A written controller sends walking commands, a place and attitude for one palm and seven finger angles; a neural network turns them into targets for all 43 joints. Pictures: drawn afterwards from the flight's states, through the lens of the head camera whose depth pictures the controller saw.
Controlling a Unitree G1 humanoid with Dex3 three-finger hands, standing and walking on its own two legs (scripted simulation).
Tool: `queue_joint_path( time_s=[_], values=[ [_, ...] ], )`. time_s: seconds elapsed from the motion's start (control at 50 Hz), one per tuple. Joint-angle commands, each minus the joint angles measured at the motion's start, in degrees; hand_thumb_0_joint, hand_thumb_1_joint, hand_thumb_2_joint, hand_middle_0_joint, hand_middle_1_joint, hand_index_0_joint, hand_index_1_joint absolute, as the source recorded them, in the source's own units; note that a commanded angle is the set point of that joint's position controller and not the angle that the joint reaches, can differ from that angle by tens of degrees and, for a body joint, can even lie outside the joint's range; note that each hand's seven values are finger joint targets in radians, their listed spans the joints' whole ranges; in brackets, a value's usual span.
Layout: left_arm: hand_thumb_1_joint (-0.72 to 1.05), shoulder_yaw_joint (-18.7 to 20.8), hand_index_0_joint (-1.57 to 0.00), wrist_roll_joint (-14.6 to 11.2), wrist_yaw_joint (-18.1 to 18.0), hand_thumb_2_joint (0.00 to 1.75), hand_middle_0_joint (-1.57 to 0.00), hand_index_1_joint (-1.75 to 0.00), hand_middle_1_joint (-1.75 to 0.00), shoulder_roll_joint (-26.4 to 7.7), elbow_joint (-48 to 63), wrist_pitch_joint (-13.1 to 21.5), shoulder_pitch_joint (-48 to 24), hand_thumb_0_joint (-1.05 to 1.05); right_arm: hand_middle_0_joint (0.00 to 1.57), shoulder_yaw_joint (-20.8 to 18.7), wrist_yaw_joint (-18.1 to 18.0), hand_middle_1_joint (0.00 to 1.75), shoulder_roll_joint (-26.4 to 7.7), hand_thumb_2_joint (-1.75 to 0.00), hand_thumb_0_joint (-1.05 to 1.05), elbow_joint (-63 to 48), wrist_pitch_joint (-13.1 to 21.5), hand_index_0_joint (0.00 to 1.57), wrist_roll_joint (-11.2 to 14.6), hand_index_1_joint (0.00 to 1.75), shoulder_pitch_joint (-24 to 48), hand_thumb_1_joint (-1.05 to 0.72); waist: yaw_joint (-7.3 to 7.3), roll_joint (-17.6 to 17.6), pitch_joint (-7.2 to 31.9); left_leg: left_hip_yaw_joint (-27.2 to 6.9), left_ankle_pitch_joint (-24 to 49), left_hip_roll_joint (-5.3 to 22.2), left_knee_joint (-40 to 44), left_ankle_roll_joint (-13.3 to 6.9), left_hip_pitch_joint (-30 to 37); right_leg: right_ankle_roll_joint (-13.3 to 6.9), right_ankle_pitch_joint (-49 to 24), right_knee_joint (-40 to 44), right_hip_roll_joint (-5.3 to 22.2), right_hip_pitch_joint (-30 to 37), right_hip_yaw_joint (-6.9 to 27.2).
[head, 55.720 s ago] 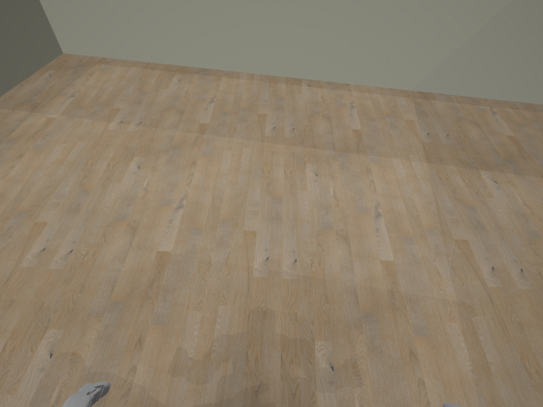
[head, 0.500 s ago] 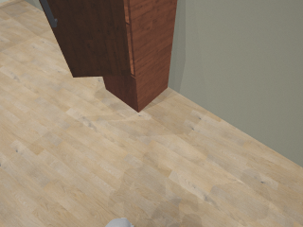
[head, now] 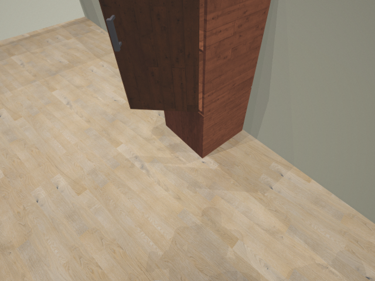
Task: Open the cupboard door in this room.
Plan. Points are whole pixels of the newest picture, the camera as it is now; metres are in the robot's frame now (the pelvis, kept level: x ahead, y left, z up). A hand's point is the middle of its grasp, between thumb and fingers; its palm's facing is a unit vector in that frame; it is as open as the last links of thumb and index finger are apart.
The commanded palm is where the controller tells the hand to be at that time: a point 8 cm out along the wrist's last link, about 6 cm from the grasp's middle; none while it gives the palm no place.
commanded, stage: take the last steps up to it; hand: left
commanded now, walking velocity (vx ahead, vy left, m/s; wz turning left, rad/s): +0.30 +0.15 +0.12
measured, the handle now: (115, 33) +0.95 +0.36 +0.08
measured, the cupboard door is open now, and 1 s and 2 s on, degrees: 45 45 45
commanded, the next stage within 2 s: come to a stop and stand still in 0.88 s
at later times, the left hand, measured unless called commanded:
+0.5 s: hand (79, 270) +0.17 +0.30 -0.17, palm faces +0.09 -0.98 -0.19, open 7.4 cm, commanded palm none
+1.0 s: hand (115, 180) +0.42 +0.28 -0.15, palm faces +0.03 -0.98 -0.21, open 7.1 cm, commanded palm none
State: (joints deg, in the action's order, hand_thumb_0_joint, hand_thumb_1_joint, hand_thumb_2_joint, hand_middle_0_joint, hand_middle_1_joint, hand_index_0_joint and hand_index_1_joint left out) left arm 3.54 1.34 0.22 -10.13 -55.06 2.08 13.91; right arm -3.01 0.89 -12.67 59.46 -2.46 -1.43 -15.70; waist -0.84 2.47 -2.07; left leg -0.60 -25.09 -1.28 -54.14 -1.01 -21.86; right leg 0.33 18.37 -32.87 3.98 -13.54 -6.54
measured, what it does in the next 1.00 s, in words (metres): walks ahead: left foot, then right foot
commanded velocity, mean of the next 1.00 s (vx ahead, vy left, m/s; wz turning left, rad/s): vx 0.24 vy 0.06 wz -0.03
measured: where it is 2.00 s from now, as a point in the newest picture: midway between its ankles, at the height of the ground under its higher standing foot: (179, 258)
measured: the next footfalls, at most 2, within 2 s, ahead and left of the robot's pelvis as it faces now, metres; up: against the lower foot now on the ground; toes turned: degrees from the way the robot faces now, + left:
left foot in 0.30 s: +0.22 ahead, +0.20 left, +0.00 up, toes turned +10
right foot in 0.80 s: +0.38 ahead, -0.01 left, +0.00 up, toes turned -8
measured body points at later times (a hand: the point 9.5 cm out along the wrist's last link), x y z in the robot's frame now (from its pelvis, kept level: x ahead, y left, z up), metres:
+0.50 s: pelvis +0.16 +0.11 +0.01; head +0.20 +0.12 +0.45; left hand +0.16 +0.35 -0.15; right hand +0.24 -0.12 -0.14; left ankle +0.18 +0.19 -0.73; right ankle +0.14 -0.02 -0.64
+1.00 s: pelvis +0.35 +0.09 +0.01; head +0.38 +0.09 +0.46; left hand +0.42 +0.33 -0.14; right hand +0.33 -0.13 -0.15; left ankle +0.35 +0.22 -0.68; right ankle +0.34 +0.00 -0.73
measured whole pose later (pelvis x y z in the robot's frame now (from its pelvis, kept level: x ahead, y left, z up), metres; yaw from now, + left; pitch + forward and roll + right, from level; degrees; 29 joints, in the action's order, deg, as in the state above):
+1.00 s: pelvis +0.35 +0.09 +0.01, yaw -1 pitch +0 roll +0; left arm 3.8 0.4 -1.4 -9.2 -57.8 4.3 11.5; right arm -2.1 -0.1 -8.9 62.7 0.8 -0.8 -16.4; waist 1.4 0.5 -4.0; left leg 3.6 -21.7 4.3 -53.7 1.7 -25.2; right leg -1.9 13.2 -23.9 0.9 -10.9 -7.2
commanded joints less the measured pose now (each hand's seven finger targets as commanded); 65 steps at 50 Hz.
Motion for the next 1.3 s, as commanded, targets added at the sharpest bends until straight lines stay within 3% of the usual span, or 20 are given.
queue_joint_path(
  time_s=[0.0,0.08,0.18,0.24,0.26,0.28,0.3,0.38,0.44,0.6,0.74,0.76,0.8,0.82,0.94,1.06,1.12,1.16,1.2,1.28],
  values=[
    [0.9,1.3,-0.2,-0.1,-1.0,0.9,-0.2,-0.3,-0.3,-7.7,0.6,1.6,4.2,0.0,0.2,-1.4,1.1,0.3,-4.0,-0.9,0.0,-6.3,2.1,0.2,-0.4,0.3,6.3,-0.9,-0.26,-13.6,-6.5,-2.5,10.2,6.7,-11.2,2.5,-17.3,-5.6,9.3,26.6,17.8,2.7,18.1],
    [0.9,1.4,-0.2,0.1,-0.9,0.9,-0.2,-0.3,-0.3,-8.7,-2.1,2.7,8.3,0.0,0.2,-0.8,1.9,0.3,-0.9,-0.9,0.0,-5.7,2.3,0.2,0.3,0.3,6.7,-0.9,-1.0,-10.9,-2.4,3.4,12.6,5.8,0.6,4.0,-14.5,-4.8,-12.9,22.9,14.7,9.9,6.0],
    [0.9,1.6,-0.2,0.6,-0.8,0.9,-0.2,-0.3,-0.3,-10.1,-4.9,2.3,10.4,0.0,0.2,0.1,2.4,0.3,0.5,-0.9,0.0,-7.3,3.6,0.2,0.6,0.3,10.2,-0.9,-2.51,-14.1,-1.9,7.0,11.5,3.9,16.8,2.8,-6.9,-4.4,-18.8,18.5,15.1,10.7,2.6],
    [0.9,1.9,-0.2,0.3,-0.7,0.9,-0.2,-0.3,-0.3,-10.1,-4.9,1.5,7.7,0.0,0.2,-0.5,1.6,0.3,-1.8,-0.9,0.0,-4.6,4.6,0.2,0.3,0.3,1.2,-0.9,2.4,-11.0,0.3,9.6,13.8,1.1,25.7,1.4,11.4,-2.5,-16.5,9.7,13.1,2.3,-0.5],
    [0.9,1.4,-0.2,0.2,-0.4,0.9,-0.2,-0.3,-0.3,-7.9,-4.7,1.2,8.2,0.0,0.2,-1.5,0.9,0.3,-6.0,-0.9,0.0,-2.3,4.9,0.2,0.0,0.3,-6.4,-0.9,5.37,-1.8,4.9,6.8,11.4,3.6,27.0,0.6,22.7,-1.3,-13.2,-2.9,9.9,-2.6,-2.8],
    [0.9,0.9,-0.2,-0.5,0.0,0.9,-0.2,-0.3,-0.3,-4.2,-3.6,0.7,10.1,0.0,0.2,-3.5,-0.2,0.3,-12.9,-0.9,0.0,-0.7,5.3,0.2,-0.8,0.3,-14.3,-0.9,7.82,15.3,11.0,-13.7,7.5,17.8,30.9,-4.2,32.3,1.3,9.2,-19.8,1.7,-15.1,-6.5],
    [0.9,0.3,-0.2,-0.3,-0.3,0.9,-0.2,-0.3,-0.3,-3.3,-1.2,0.4,6.4,0.0,0.2,-3.8,-1.3,0.3,-14.6,-0.9,0.0,0.0,4.6,0.2,-0.4,0.3,-18.2,-0.9,9.19,17.1,11.8,-22.5,3.0,22.9,39.4,-7.9,31.3,0.4,18.0,-32.8,-1.0,-20.5,-0.5],
    [0.9,0.5,-0.2,0.2,0.4,0.9,-0.2,-0.3,-0.3,-2.7,-2.1,0.0,1.5,0.0,0.2,-1.1,-2.0,0.3,-6.0,-0.9,0.0,-3.2,5.6,0.2,-0.3,0.3,-3.6,-0.9,2.73,6.3,0.1,-11.3,5.0,19.9,42.5,-7.5,11.4,-1.1,2.6,-40.9,5.5,-22.2,5.6],
    [0.9,0.4,-0.2,0.2,0.7,0.9,-0.2,-0.3,-0.3,-1.4,-2.8,-0.9,4.0,0.0,0.2,-0.3,-2.2,0.3,-3.9,-0.9,0.0,-2.2,6.8,0.2,-0.1,0.3,-3.7,-0.9,0.52,3.1,0.4,-5.1,13.0,17.8,44.6,-7.6,10.6,-0.5,-1.8,-35.3,4.7,-20.2,5.2],
    [0.9,0.2,-0.2,0.2,1.0,0.9,-0.2,-0.3,-0.3,-1.7,1.5,-1.2,-5.5,0.0,0.2,-0.3,-1.9,0.3,-3.6,-0.9,0.0,0.0,7.0,0.2,-0.3,0.3,-7.1,-0.9,1.25,-0.6,-2.5,-0.4,20.2,18.1,46.2,-9.9,16.0,-0.2,-7.3,-14.1,3.6,-19.5,3.9],
    [0.9,0.3,-0.2,0.3,0.9,0.9,-0.2,-0.3,-0.3,-3.1,1.5,-0.1,-3.5,0.0,0.2,0.3,-1.9,0.3,-4.0,-0.9,0.0,2.5,6.2,0.2,-0.5,0.3,-8.9,-0.9,-0.37,-1.7,-0.5,4.8,29.1,14.4,32.8,-6.0,15.8,-2.1,-8.0,2.3,-1.6,-2.0,-0.8],
    [0.9,1.0,-0.2,0.3,0.6,0.9,-0.2,-0.3,-0.3,-5.4,-0.7,0.6,3.3,0.0,0.2,0.4,-1.7,0.3,-3.2,-0.9,0.0,2.5,6.4,0.2,0.1,0.3,-8.2,-0.9,-3.37,-4.8,2.8,7.0,30.7,11.3,22.9,-3.9,10.4,-3.6,-11.7,4.7,-0.4,9.7,2.7],
    [0.9,2.9,-0.2,-0.3,-0.3,0.9,-0.2,-0.3,-0.3,-14.5,-4.4,1.4,15.9,0.0,0.2,0.6,-1.3,0.3,-1.4,-0.9,0.0,-0.2,6.5,0.2,1.0,0.3,-7.2,-0.9,-6.25,-18.9,9.6,10.3,-10.1,0.6,-7.6,1.3,-11.6,-16.1,-25.6,14.2,22.8,28.4,32.5],
    [0.9,2.8,-0.2,-0.7,-0.9,0.9,-0.2,-0.3,-0.3,-13.2,-3.8,1.3,13.6,0.0,0.2,0.2,-1.4,0.3,-2.5,-0.9,0.0,-0.7,6.2,0.2,0.9,0.3,-3.9,-0.9,-6.13,-11.0,6.5,2.6,-8.6,3.7,-13.2,1.0,-14.8,-17.2,-24.8,15.4,22.5,24.5,30.7],
    [0.9,0.2,-0.2,-0.4,-1.2,0.9,-0.2,-0.3,-0.3,-5.1,-2.6,2.4,2.7,0.0,0.2,0.9,-0.8,0.3,3.0,-0.9,0.0,1.0,4.1,0.2,0.6,0.3,-4.0,-0.9,1.27,-10.2,3.0,3.7,5.1,6.5,2.7,3.5,-3.9,-9.9,-32.0,18.3,12.1,6.3,8.0],
    [0.9,-0.3,-0.2,-0.6,-1.9,0.9,-0.2,-0.3,-0.3,-5.6,-3.9,0.4,0.7,0.0,0.2,1.3,-1.5,0.3,2.3,-0.9,0.0,1.8,3.9,0.2,0.6,0.3,-4.2,-0.9,2.67,-7.9,3.6,4.7,25.4,3.4,27.7,3.7,13.1,-4.6,-31.6,7.9,6.5,0.3,4.1],
    [0.9,-1.1,-0.2,-1.1,-2.9,0.9,-0.2,-0.3,-0.3,-3.5,-4.0,-1.7,5.6,0.0,0.2,-0.5,-2.9,0.3,-6.9,-0.9,0.0,0.2,3.4,0.2,0.7,0.3,-3.1,-0.9,1.49,4.2,5.5,-6.8,54.5,18.2,28.2,-4.9,15.3,0.7,0.9,2.2,0.5,-2.2,1.8],
    [0.9,-1.2,-0.2,-0.7,-2.7,0.9,-0.2,-0.3,-0.3,-3.5,-3.9,-3.4,6.2,0.0,0.2,-0.6,-3.4,0.3,-7.6,-0.9,0.0,-0.9,2.4,0.2,0.5,0.3,1.4,-0.9,0.37,7.4,-1.3,-7.2,49.2,18.9,32.0,-6.7,8.8,0.7,9.1,-3.6,-0.8,-3.5,2.3],
    [0.9,-0.6,-0.2,-1.0,-2.3,0.9,-0.2,-0.3,-0.3,-5.5,-3.7,-4.3,6.0,0.0,0.2,-0.8,-4.2,0.3,-8.1,-0.9,0.0,-1.4,2.1,0.2,0.3,0.3,0.6,-0.9,1.58,13.2,2.8,-10.0,59.2,21.4,33.2,-9.5,12.5,0.9,16.3,-16.7,-1.6,-5.7,4.2],
    [0.9,0.4,-0.2,-0.8,-2.0,0.9,-0.2,-0.3,-0.3,-5.6,-1.7,-4.7,3.5,0.0,0.2,-2.2,-4.6,0.3,-9.9,-0.9,0.0,-3.3,1.4,0.2,0.1,0.3,2.4,-0.9,2.47,4.9,9.7,-9.3,58.5,22.6,29.2,-12.3,18.4,1.1,16.4,-26.2,-2.4,-11.0,7.4]
  ],
)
